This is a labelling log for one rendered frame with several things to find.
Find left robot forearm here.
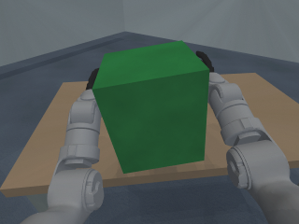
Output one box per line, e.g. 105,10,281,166
47,89,102,206

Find right robot forearm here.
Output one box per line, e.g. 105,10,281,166
207,72,291,176

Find left robot hand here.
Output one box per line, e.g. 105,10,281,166
85,68,99,91

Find table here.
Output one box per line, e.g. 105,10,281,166
0,73,299,213

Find carton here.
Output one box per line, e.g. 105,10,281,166
92,40,210,174

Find right robot upper arm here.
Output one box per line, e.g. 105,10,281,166
226,139,299,224

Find right robot hand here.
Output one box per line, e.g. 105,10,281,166
195,50,214,73

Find left robot upper arm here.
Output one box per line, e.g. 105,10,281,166
20,168,105,224

